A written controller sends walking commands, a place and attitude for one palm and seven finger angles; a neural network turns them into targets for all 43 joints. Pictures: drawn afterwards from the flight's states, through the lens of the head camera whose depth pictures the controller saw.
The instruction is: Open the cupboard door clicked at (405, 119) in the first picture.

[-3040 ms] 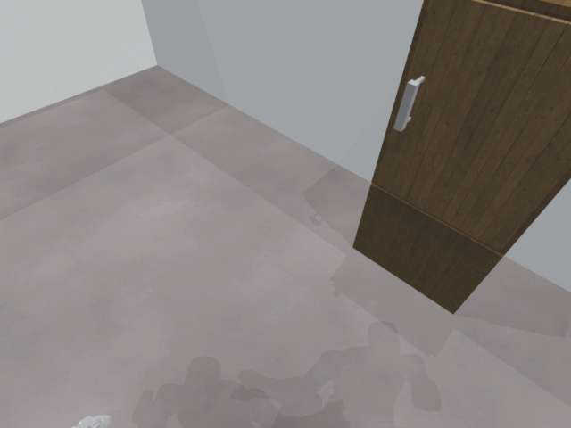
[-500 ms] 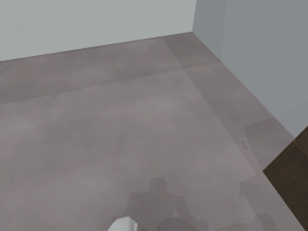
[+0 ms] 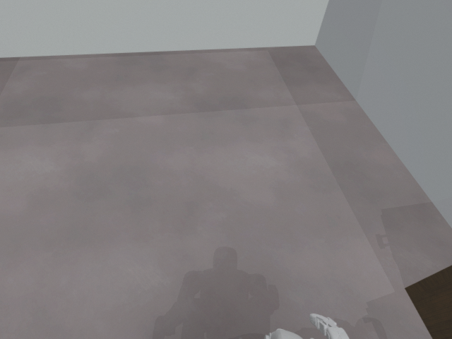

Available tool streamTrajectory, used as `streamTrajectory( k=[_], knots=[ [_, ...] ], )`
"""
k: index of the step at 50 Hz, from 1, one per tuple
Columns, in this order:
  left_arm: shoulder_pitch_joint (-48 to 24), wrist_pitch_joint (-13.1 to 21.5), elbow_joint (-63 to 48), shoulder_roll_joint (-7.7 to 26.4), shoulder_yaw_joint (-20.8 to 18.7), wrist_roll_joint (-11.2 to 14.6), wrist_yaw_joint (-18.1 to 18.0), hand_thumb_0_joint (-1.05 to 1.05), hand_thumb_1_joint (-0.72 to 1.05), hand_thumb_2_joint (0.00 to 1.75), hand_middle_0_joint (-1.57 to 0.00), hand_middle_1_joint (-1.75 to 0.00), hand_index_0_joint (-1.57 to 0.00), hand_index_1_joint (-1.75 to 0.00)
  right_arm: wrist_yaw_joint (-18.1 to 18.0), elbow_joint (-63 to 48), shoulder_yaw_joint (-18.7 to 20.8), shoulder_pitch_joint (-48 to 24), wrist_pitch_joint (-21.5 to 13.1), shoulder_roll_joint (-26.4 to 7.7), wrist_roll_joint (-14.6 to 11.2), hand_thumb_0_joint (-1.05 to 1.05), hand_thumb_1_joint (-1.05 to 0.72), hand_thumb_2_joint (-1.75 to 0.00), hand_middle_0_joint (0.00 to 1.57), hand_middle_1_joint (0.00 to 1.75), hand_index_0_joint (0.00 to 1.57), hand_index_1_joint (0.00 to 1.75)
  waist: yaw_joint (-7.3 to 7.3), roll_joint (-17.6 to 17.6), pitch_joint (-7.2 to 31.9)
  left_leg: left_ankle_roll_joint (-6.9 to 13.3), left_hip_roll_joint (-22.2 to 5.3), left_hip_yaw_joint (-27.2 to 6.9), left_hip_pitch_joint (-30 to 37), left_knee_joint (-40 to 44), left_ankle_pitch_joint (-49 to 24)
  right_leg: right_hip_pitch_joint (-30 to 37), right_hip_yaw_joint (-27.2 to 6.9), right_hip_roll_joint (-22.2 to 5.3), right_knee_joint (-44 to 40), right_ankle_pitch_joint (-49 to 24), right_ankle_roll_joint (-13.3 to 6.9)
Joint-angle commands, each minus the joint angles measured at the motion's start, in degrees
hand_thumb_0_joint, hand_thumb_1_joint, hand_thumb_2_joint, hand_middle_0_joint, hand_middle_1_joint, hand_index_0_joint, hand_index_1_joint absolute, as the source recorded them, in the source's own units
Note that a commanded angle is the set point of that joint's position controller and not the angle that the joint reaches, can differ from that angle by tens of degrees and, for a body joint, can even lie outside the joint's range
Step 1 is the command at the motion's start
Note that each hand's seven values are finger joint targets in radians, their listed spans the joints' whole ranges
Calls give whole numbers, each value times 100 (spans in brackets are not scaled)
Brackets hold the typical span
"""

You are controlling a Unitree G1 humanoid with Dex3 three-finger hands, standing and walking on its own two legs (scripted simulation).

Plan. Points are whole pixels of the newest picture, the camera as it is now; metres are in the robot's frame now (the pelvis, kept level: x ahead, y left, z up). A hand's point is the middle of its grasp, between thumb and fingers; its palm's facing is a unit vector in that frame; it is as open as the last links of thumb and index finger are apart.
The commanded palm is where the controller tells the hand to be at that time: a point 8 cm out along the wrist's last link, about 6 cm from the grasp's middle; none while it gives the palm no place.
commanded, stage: turn to face it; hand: left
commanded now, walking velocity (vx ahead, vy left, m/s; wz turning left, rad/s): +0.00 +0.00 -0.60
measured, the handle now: out of the picture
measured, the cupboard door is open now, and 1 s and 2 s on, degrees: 0 0 0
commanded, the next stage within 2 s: take the last steps up to it in 1.84 s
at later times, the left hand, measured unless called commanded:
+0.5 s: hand (160, 312) +0.18 +0.15 -0.16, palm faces -0.26 -0.93 -0.25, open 7.4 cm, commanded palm none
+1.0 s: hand (184, 280) +0.25 +0.12 -0.16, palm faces -0.59 -0.79 -0.20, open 7.4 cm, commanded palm none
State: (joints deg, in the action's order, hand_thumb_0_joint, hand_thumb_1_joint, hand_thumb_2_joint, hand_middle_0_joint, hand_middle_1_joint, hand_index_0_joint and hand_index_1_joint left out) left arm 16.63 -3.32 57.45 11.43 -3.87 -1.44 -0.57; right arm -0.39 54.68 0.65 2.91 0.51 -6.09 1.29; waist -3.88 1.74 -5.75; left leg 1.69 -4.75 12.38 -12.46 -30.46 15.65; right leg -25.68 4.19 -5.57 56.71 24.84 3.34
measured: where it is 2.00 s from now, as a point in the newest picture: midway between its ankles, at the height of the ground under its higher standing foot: outside the picture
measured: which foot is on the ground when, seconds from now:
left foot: down 0.00-0.16, up 0.18-0.58, down 0.60-1.00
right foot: up 0.00-0.14, down 0.16-0.62, up 0.64-1.00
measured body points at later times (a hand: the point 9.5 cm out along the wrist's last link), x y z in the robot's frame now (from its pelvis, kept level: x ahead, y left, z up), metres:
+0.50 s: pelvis +0.04 -0.02 +0.00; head +0.08 -0.03 +0.45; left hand +0.19 +0.20 -0.14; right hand +0.04 -0.31 -0.13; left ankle +0.07 +0.13 -0.69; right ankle +0.05 -0.12 -0.74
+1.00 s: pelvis +0.04 +0.02 +0.00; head +0.09 +0.00 +0.45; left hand +0.28 +0.16 -0.15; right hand -0.08 -0.20 -0.14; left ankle +0.08 +0.11 -0.74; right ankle -0.05 -0.09 -0.69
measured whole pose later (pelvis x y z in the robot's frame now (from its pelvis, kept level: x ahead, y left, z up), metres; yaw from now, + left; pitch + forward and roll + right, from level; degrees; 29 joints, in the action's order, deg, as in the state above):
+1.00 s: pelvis +0.04 +0.02 +0.00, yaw -37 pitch +0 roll -2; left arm 7.1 -5.2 51.5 13.8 -5.0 -1.5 1.9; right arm -0.7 53.5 2.9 14.2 0.7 -10.0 1.8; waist 1.4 0.5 -6.5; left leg 0.1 -9.0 16.7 -10.8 -30.1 18.1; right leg -21.9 3.9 -3.5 48.8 25.3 3.9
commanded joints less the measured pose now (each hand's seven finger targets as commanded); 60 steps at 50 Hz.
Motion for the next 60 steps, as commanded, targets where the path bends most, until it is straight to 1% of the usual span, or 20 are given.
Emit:
streamTrajectory(
  k=[1, 3, 6, 7, 8, 9, 13, 23, 28, 29, 31, 34, 36, 43, 50, 52, 53, 54, 56, 60],
  knots=[
    [143, 21, -497, 277, -138, 7, 84, 0, 90, 90, -20, -30, -20, -30, -79, -267, 492, 258, -26, -1358, 3, 0, -90, -90, 20, 30, 20, 30, 311, -1071, 238, 673, -1648, -591, -57, 1245, -1033, 153, 67, -21, -542, -265, -17],
    [-2, 72, -646, 278, -164, -8, 103, 0, 90, 90, -20, -30, -20, -30, -67, -285, 566, 367, -10, -1390, 22, 0, -90, -90, 20, 30, 20, 30, 363, -1073, 267, 599, -1698, -529, -3, 975, -1081, 357, 160, 78, -998, -312, -51],
    [516, 176, -629, 496, -240, -30, 109, 0, 90, 90, -20, -30, -20, -30, -40, -392, 585, 245, 27, -1425, 12, 0, -90, -90, 20, 30, 20, 30, 14, -501, 588, 98, -1375, -36, -309, -488, -734, 1411, 172, 223, -2403, -1410, -190],
    [643, 285, -646, 1079, -319, -92, 60, 0, 90, 90, -20, -30, -20, -30, -6, -476, 517, 501, 44, -1089, -19, 0, -90, -90, 20, 30, 20, 30, -44, 1219, 690, -332, -679, 310, -1227, -2117, 637, 2014, -1447, -755, -3427, -2479, -589],
    [691, 334, -701, 1493, -358, -31, -2, 0, 90, 90, -20, -30, -20, -30, 9, -745, 407, 357, 74, -810, -34, 0, -90, -90, 20, 30, 20, 30, -93, 1913, 719, -511, -27, -319, -2078, -3371, 2111, 1936, -3002, -1778, -3830, -4012, -1273],
    [643, 300, -773, 1515, -389, 9, -59, 0, 90, 90, -20, -30, -20, -30, -50, -795, 405, 260, 129, -959, -53, 0, -90, -90, 20, 30, 20, 30, -113, 1495, 1014, -428, -56, -1084, -2021, -3720, 2020, 1856, -2963, -1690, -3997, -3172, -1507],
    [-511, 283, -1023, 1071, -262, 28, -63, 0, 90, 90, -20, -30, -20, -30, -26, -529, 419, 431, 104, -1166, -2, 0, -90, -90, 20, 30, 20, 30, 311, 439, 912, -541, -196, -1238, -1904, -3661, 636, 1584, -1934, -895, -3828, -2456, -1260],
    [-457, 208, -909, 1374, -293, -1, 9, 0, 90, 90, -20, -30, -20, -30, -96, -651, 327, 520, 90, -1225, -70, 0, -90, -90, 20, 30, 20, 30, 193, 523, 1041, -626, 125, -1115, -1417, -1853, 890, 1889, -2337, -663, -3596, -3100, -1419],
    [-978, 115, -1068, 1369, -304, 32, 15, 0, 90, 90, -20, -30, -20, -30, -157, -567, 318, 1233, -6, -1238, -123, 0, -90, -90, 20, 30, 20, 30, 545, 617, 1111, -492, 263, -1048, -88, 63, 247, 1151, -2515, -375, -3155, -2879, -1072],
    [-1074, 89, -1148, 1244, -271, 77, 34, 0, 90, 90, -20, -30, -20, -30, -178, -505, 336, 1514, -56, -1378, -107, 0, -90, -90, 20, 30, 20, 30, 678, 274, 1165, -403, 58, -1149, 627, 800, -91, 599, -2262, -59, -2797, -2377, -797],
    [-968, 77, -1380, 820, -198, 68, 132, 0, 90, 90, -20, -30, -20, -30, -173, -737, 453, 1318, -56, -2187, -19, 0, -90, -90, 20, 30, 20, 30, 553, -1972, 716, 551, -2239, -3320, 660, 1847, -441, -898, -652, 980, -383, 837, -120],
    [-900, 20, -1113, 1001, -321, -18, 212, 0, 90, 90, -20, -30, -20, -30, -197, -872, 319, 688, -107, -1628, 19, 0, -90, -90, 20, 30, 20, 30, 304, -900, 366, 563, -1641, -2213, 45, 1514, -1305, -773, -813, 561, 1308, 123, 6],
    [-764, -18, -1056, 795, -268, 3, 250, 0, 90, 90, -20, -30, -20, -30, -193, -836, 334, 725, -136, -1534, 5, 0, -90, -90, 20, 30, 20, 30, 282, -914, 485, 467, -1292, -1403, 438, 1306, -1959, -854, -626, 495, 1485, -239, 96],
    [-1310, -50, -1203, 601, -184, 33, 266, 0, 90, 90, -20, -30, -20, -30, -159, -494, 459, 1504, -115, -1534, -6, 0, -90, -90, 20, 30, 20, 30, 666, -1146, 530, 614, -1542, -930, 1200, 1062, -2826, -737, -193, 229, 289, 10, 177],
    [-1215, 80, -1198, 508, -144, 34, 250, 0, 90, 90, -20, -30, -20, -30, -63, -365, 608, 1351, -65, -1789, 33, 0, -90, -90, 20, 30, 20, 30, 637, -1500, 806, 397, -1742, -325, 1083, 409, -2979, 347, 243, 400, -1717, -43, -103],
    [-642, 190, -1008, 749, -191, 20, 201, 0, 90, 90, -20, -30, -20, -30, -24, -391, 603, 1311, -49, -1741, -17, 0, -90, -90, 20, 30, 20, 30, 327, -993, 1098, -55, -1549, 109, 517, -674, -2579, 1629, 261, 413, -3104, -1373, -272],
    [-212, 282, -890, 1352, -284, -30, 120, 0, 90, 90, -20, -30, -20, -30, 26, -515, 533, 1415, -22, -1461, -70, 0, -90, -90, 20, 30, 20, 30, 132, 340, 1379, -427, -1166, 283, -918, -1885, -1103, 3030, -1043, -630, -3487, -2708, -682],
    [208, 297, -772, 1865, -401, 17, 29, 0, 90, 90, -20, -30, -20, -30, 22, -871, 383, 946, 11, -1073, -51, 0, -90, -90, 20, 30, 20, 30, -86, 1486, 1330, -676, -349, -71, -2333, -3179, 2070, 3252, -2634, -1874, -3440, -5178, -1345],
    [-83, 232, -823, 1713, -409, 60, -64, 0, 90, 90, -20, -30, -20, -30, -102, -916, 365, 590, 109, -1138, -75, 0, -90, -90, 20, 30, 20, 30, 17, 1248, 1120, -617, -381, -1124, -2555, -3803, 1860, 2634, -2405, -1539, -3511, -4344, -1593],
    [-975, 221, -1094, 1263, -247, 29, -31, 0, 90, 90, -20, -30, -20, -30, -65, -592, 401, 909, 159, -1235, -15, 0, -90, -90, 20, 30, 20, 30, 455, 648, 753, -734, -276, -1003, -1817, -3322, 788, 1557, -1502, -768, -3538, -3447, -1264]
  ],
)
